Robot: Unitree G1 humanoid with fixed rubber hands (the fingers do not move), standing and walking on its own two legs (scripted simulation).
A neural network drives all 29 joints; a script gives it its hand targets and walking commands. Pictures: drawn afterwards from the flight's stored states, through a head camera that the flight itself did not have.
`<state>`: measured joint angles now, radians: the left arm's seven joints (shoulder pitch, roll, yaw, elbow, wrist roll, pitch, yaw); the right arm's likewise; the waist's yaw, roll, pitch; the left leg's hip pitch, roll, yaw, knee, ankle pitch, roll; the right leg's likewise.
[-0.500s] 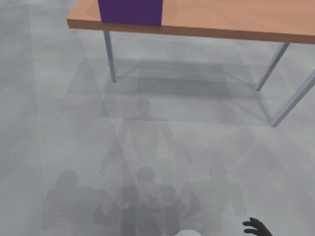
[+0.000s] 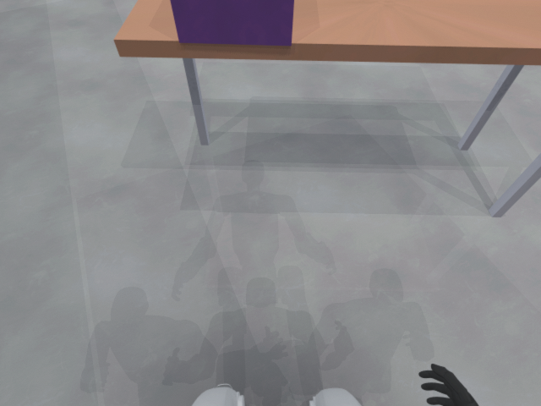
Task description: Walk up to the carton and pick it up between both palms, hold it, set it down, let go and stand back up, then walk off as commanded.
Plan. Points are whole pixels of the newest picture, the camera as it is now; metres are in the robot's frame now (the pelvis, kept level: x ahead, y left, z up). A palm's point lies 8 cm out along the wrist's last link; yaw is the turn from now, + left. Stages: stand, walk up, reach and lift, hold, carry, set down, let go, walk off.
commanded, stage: walk up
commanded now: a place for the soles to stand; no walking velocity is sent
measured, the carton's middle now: out of the picture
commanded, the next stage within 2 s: none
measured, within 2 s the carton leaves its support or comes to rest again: neither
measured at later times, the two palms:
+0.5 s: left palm out of the picture +0.12 +0.31 -0.09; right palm out of the picture +0.14 -0.28 -0.11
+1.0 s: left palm (80, 375) +0.19 +0.30 -0.10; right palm out of the picture +0.11 -0.30 -0.11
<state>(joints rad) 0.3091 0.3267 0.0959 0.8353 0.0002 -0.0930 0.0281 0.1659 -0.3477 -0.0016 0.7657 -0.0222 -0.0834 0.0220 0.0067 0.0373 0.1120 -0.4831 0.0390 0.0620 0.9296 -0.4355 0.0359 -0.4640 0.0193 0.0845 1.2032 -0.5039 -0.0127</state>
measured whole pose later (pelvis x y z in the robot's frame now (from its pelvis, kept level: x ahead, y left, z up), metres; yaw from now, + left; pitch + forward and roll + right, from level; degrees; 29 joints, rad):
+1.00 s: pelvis +0.09 +0.01 +0.00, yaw -7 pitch -3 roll +1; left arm 0.29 0.34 0.08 0.83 0.00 -0.12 0.03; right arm 0.28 -0.38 0.00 0.83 -0.01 -0.04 0.02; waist -0.02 0.00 0.13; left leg -0.46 0.04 0.06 1.11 -0.52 0.04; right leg -0.49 0.02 0.09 0.90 -0.36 0.00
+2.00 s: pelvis +0.14 +0.03 -0.01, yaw -9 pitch -3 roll +1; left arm 0.27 0.35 0.09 0.89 0.00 -0.07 0.03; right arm 0.27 -0.39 0.00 0.91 -0.02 -0.07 0.02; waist -0.03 -0.02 0.14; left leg -0.42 0.02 0.07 0.94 -0.47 0.03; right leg -0.47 0.02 0.08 0.92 -0.39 -0.03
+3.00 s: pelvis +0.21 +0.02 +0.01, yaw -9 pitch -2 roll +0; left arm 0.23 0.37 0.09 0.89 0.00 -0.12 0.02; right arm 0.26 -0.39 0.00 0.92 -0.02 -0.05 0.02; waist 0.02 0.02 0.14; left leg -0.47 0.02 0.02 1.13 -0.49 0.03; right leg -0.42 0.01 0.06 0.85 -0.39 0.00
